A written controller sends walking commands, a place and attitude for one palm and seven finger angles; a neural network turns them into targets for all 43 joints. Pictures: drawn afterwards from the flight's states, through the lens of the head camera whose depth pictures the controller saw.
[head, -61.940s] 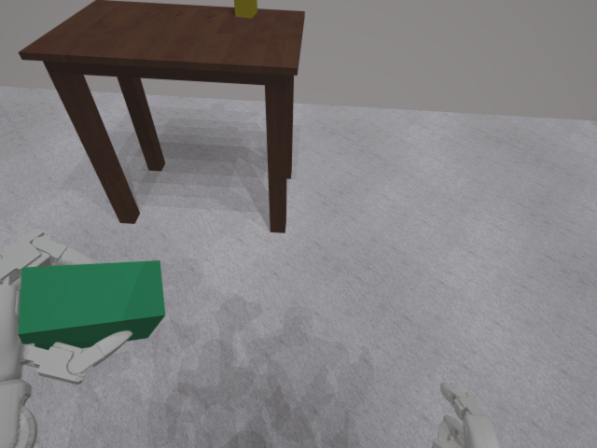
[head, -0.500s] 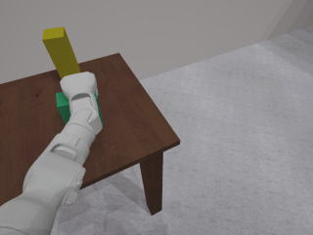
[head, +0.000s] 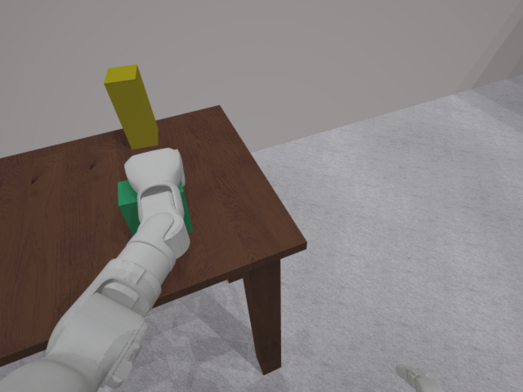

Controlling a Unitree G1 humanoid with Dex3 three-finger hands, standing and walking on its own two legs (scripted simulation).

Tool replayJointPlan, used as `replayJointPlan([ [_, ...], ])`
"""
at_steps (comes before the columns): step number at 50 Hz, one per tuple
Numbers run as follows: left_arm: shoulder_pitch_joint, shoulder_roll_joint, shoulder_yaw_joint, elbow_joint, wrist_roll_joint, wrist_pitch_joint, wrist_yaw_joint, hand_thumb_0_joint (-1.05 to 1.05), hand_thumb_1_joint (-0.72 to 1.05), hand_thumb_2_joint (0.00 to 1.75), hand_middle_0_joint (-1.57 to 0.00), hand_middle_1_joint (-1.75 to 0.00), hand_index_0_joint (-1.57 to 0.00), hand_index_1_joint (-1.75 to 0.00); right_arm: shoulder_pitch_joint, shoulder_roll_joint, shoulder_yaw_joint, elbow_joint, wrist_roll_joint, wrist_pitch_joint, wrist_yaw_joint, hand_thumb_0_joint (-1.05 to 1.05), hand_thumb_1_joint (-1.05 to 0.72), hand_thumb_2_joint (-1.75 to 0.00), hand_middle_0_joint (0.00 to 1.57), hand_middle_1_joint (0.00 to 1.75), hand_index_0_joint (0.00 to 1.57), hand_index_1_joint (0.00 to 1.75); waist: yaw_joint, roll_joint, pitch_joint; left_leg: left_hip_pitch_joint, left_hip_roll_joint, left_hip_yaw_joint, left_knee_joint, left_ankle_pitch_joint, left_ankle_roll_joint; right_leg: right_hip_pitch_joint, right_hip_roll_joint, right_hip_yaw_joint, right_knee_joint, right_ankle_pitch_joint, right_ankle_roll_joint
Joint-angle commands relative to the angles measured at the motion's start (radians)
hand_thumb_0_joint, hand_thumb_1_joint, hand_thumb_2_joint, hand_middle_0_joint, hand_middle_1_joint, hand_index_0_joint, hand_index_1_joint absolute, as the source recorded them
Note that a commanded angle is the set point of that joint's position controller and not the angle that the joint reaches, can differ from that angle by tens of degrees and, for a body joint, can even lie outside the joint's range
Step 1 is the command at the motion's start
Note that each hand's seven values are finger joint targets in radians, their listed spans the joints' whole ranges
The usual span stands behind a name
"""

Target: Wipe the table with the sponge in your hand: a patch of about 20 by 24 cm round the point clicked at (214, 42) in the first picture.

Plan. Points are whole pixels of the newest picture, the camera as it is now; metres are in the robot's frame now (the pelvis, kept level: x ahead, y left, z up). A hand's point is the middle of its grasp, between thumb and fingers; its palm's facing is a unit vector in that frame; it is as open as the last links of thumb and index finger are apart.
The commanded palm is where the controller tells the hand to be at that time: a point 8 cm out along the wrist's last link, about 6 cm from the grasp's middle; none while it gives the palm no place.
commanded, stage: wipe back along the third lane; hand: left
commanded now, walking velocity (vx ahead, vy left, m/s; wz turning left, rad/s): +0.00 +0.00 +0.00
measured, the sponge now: (160, 214) +0.40 +0.21 +0.05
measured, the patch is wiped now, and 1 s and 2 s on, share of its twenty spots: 0.95 0.95 0.95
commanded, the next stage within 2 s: slide back across to the middle lane in 0.62 s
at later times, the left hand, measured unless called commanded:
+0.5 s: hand (174, 215) +0.36 +0.16 +0.10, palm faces +0.06 -0.01 -1.00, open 9.6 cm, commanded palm +0.32 +0.15 +0.12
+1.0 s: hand (172, 226) +0.34 +0.16 +0.10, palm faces +0.07 -0.08 -0.99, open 9.6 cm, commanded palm +0.29 +0.17 +0.15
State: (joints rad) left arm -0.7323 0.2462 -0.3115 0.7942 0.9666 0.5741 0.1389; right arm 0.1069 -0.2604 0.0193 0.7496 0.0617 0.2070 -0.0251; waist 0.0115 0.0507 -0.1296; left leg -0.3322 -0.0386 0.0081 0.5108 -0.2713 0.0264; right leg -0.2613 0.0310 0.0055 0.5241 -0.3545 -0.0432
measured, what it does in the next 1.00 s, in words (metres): stands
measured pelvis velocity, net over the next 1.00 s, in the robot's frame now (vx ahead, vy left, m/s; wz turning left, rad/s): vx -0.01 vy -0.01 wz -0.03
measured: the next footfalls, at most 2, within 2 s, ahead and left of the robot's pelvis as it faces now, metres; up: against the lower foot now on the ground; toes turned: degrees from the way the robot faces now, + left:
none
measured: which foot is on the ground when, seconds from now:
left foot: down 0.00-1.00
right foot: down 0.00-1.00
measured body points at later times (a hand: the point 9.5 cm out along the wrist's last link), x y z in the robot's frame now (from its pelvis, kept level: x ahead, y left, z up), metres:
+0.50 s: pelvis -0.01 -0.01 +0.00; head -0.04 -0.05 +0.45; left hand +0.35 +0.16 +0.15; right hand +0.20 -0.23 -0.10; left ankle -0.01 +0.11 -0.73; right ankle -0.06 -0.09 -0.73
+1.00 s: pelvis -0.01 -0.01 +0.00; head -0.05 -0.06 +0.45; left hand +0.33 +0.16 +0.16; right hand +0.20 -0.23 -0.10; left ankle -0.01 +0.11 -0.73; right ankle -0.06 -0.09 -0.73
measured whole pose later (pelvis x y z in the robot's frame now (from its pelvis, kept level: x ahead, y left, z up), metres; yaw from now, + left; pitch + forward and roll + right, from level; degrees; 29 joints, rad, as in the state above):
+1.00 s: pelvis -0.01 -0.01 +0.00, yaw -2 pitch +0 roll +2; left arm -0.40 0.24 -0.35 0.33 0.96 0.67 0.09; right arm 0.02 -0.26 0.06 0.71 0.07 0.20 0.00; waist 0.05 0.08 -0.10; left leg -0.23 -0.02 0.03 0.49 -0.26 0.01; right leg -0.19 0.05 0.03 0.55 -0.35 -0.06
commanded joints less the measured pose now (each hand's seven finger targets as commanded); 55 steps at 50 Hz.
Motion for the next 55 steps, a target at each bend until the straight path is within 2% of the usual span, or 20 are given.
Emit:
replayJointPlan([
  [1,-0.23,0.036,-0.021,-0.162,0.002,0.007,-0.019,0.0,0.1,1.3,-1.2,-1.6,-1.2,-1.6,-0.143,-0.116,-0.033,-0.138,0.008,-0.039,-0.005,0.0,-0.9,-0.9,0.2,0.3,0.2,0.3,-0.005,-0.129,-0.209,0.13,-0.014,0.024,-0.009,0.351,0.009,0.088,0.003,0.012,-0.033,0.545,-0.012],
  [5,-0.16,-0.001,-0.046,-0.225,-0.005,0.032,-0.014,0.0,0.1,1.3,-1.2,-1.6,-1.2,-1.6,-0.17,-0.112,-0.035,-0.15,0.011,-0.046,0.006,0.0,-0.9,-0.9,0.2,0.3,0.2,0.3,0.008,-0.13,-0.205,0.139,-0.017,0.024,-0.005,0.363,0.01,0.092,0.005,0.012,-0.028,0.559,-0.015],
  [8,-0.122,0.049,-0.006,-0.26,-0.011,0.056,-0.014,0.0,0.1,1.3,-1.2,-1.6,-1.2,-1.6,-0.195,-0.121,-0.035,-0.15,0.011,-0.045,0.008,0.0,-0.9,-0.9,0.2,0.3,0.2,0.3,0.022,-0.132,-0.198,0.129,-0.019,0.023,-0.012,0.347,0.007,0.109,0.005,0.025,-0.032,0.554,-0.018],
  [10,-0.138,-0.01,-0.057,-0.27,-0.018,0.072,-0.017,0.0,0.1,1.3,-1.2,-1.6,-1.2,-1.6,-0.203,-0.113,-0.029,-0.15,0.016,-0.048,0.012,0.0,-0.9,-0.9,0.2,0.3,0.2,0.3,0.011,-0.157,-0.17,0.127,-0.02,0.025,-0.012,0.325,0.012,0.086,0.004,0.014,-0.032,0.533,-0.012],
  [13,-0.087,0.055,-0.002,-0.293,-0.025,0.087,-0.019,0.0,0.1,1.3,-1.2,-1.6,-1.2,-1.6,-0.224,-0.121,-0.027,-0.156,0.01,-0.048,0.009,0.0,-0.9,-0.9,0.2,0.3,0.2,0.3,0.034,-0.15,-0.189,0.121,-0.023,0.024,-0.017,0.314,0.008,0.119,0.002,0.032,-0.034,0.533,-0.015],
  [15,-0.114,-0.003,-0.061,-0.302,-0.02,0.091,-0.026,0.0,0.1,1.3,-1.2,-1.6,-1.2,-1.6,-0.232,-0.108,-0.021,-0.156,0.016,-0.047,0.009,0.0,-0.9,-0.9,0.2,0.3,0.2,0.3,0.013,-0.163,-0.158,0.123,-0.021,0.028,-0.016,0.297,0.011,0.088,0.0,0.023,-0.036,0.51,-0.009],
  [18,-0.042,0.039,-0.015,-0.32,-0.013,0.089,-0.025,0.0,0.1,1.3,-1.2,-1.6,-1.2,-1.6,-0.243,-0.114,-0.021,-0.167,0.01,-0.048,0.01,0.0,-0.9,-0.9,0.2,0.3,0.2,0.3,0.04,-0.15,-0.176,0.12,-0.023,0.024,-0.019,0.303,0.006,0.113,0.003,0.039,-0.031,0.517,-0.016],
  [20,-0.05,-0.042,-0.094,-0.355,-0.012,0.087,-0.029,0.0,0.1,1.3,-1.2,-1.6,-1.2,-1.6,-0.25,-0.101,-0.02,-0.173,0.015,-0.047,0.02,0.0,-0.9,-0.9,0.2,0.3,0.2,0.3,0.021,-0.16,-0.162,0.134,-0.022,0.025,-0.013,0.303,0.009,0.09,0.002,0.027,-0.027,0.511,-0.011],
  [23,0.014,0.01,-0.041,-0.383,-0.014,0.092,-0.023,0.0,0.1,1.3,-1.2,-1.6,-1.2,-1.6,-0.268,-0.106,-0.022,-0.184,0.011,-0.046,0.026,0.0,-0.9,-0.9,0.2,0.3,0.2,0.3,0.047,-0.136,-0.171,0.131,-0.024,0.022,-0.013,0.303,0.005,0.107,0.005,0.041,-0.026,0.508,-0.019],
  [24,-0.01,-0.046,-0.102,-0.401,-0.017,0.097,-0.024,0.0,0.1,1.3,-1.2,-1.6,-1.2,-1.6,-0.274,-0.098,-0.016,-0.186,0.014,-0.045,0.029,0.0,-0.9,-0.9,0.2,0.3,0.2,0.3,0.031,-0.139,-0.158,0.134,-0.024,0.028,-0.011,0.297,0.008,0.096,0.0,0.029,-0.024,0.507,-0.013],
  [30,0.033,-0.059,-0.119,-0.447,-0.021,0.132,-0.022,0.0,0.1,1.3,-1.2,-1.6,-1.2,-1.6,-0.304,-0.093,-0.013,-0.19,0.017,-0.042,0.045,0.0,-0.9,-0.9,0.2,0.3,0.2,0.3,0.037,-0.157,-0.135,0.133,-0.022,0.024,-0.013,0.285,0.008,0.092,0.003,0.028,-0.024,0.487,-0.013],
  [33,0.046,-0.008,-0.074,-0.455,-0.015,0.147,-0.023,0.0,0.1,1.3,-1.2,-1.6,-1.2,-1.6,-0.322,-0.097,-0.011,-0.188,0.015,-0.039,0.042,0.0,-0.9,-0.9,0.2,0.3,0.2,0.3,0.051,-0.139,-0.126,0.125,-0.024,0.018,-0.025,0.263,0.005,0.094,0.008,0.048,-0.033,0.447,-0.019],
  [35,0.005,-0.074,-0.147,-0.454,-0.011,0.154,-0.031,0.0,0.1,1.3,-1.2,-1.6,-1.2,-1.6,-0.32,-0.088,-0.006,-0.186,0.02,-0.039,0.044,0.0,-0.9,-0.9,0.2,0.3,0.2,0.3,0.03,-0.15,-0.099,0.132,-0.022,0.021,-0.024,0.241,0.01,0.06,0.007,0.027,-0.037,0.398,-0.013],
  [38,0.016,0.057,-0.023,-0.465,-0.009,0.149,-0.027,0.0,0.1,1.3,-1.2,-1.6,-1.2,-1.6,-0.33,-0.101,-0.005,-0.186,0.01,-0.041,0.034,0.0,-0.9,-0.9,0.2,0.3,0.2,0.3,0.064,-0.134,-0.136,0.121,-0.026,0.017,-0.033,0.229,0.007,0.099,0.009,0.058,-0.042,0.391,-0.019],
  [41,0.002,0.025,-0.056,-0.481,-0.003,0.137,-0.031,0.0,0.1,1.3,-1.2,-1.6,-1.2,-1.6,-0.322,-0.087,0.002,-0.188,0.015,-0.047,0.026,0.0,-0.9,-0.9,0.2,0.3,0.2,0.3,0.048,-0.151,-0.134,0.132,-0.025,0.024,-0.033,0.24,0.012,0.105,0.005,0.052,-0.041,0.414,-0.012],
  [43,0.059,0.147,0.053,-0.52,0.002,0.124,-0.028,0.0,0.1,1.3,-1.2,-1.6,-1.2,-1.6,-0.33,-0.097,0.002,-0.199,0.007,-0.049,0.019,0.0,-0.9,-0.9,0.2,0.3,0.2,0.3,0.08,-0.132,-0.169,0.128,-0.027,0.019,-0.04,0.254,0.008,0.156,0.008,0.085,-0.043,0.438,-0.018],
  [45,0.039,0.099,0.002,-0.539,0.012,0.116,-0.032,0.0,0.1,1.3,-1.2,-1.6,-1.2,-1.6,-0.329,-0.087,0.008,-0.201,0.012,-0.054,0.013,0.0,-0.9,-0.9,0.2,0.3,0.2,0.3,0.056,-0.14,-0.135,0.135,-0.026,0.028,-0.043,0.256,0.009,0.136,0.007,0.074,-0.048,0.448,-0.012],
  [48,0.101,0.197,0.089,-0.595,0.018,0.109,-0.033,0.0,0.1,1.3,-1.2,-1.6,-1.2,-1.6,-0.337,-0.095,0.007,-0.214,0.005,-0.061,0.01,0.0,-0.9,-0.9,0.2,0.3,0.2,0.3,0.087,-0.104,-0.162,0.144,-0.027,0.024,-0.054,0.276,0.008,0.18,0.012,0.098,-0.053,0.464,-0.019],
  [53,0.151,0.261,0.14,-0.661,0.018,0.111,-0.042,0.0,0.1,1.3,-1.2,-1.6,-1.2,-1.6,-0.349,-0.1,0.008,-0.216,0.003,-0.071,0.003,0.0,-0.9,-0.9,0.2,0.3,0.2,0.3,0.094,-0.099,-0.145,0.156,-0.029,0.028,-0.067,0.281,0.008,0.2,0.015,0.111,-0.066,0.479,-0.016],
  [55,0.117,0.225,0.099,-0.683,0.021,0.113,-0.053,0.0,0.1,1.3,-1.2,-1.6,-1.2,-1.6,-0.355,-0.095,0.011,-0.216,0.007,-0.077,-0.002,0.0,-0.9,-0.9,0.2,0.3,0.2,0.3,0.074,-0.1,-0.121,0.162,-0.027,0.033,-0.07,0.277,0.013,0.175,0.014,0.095,-0.073,0.455,-0.012],
])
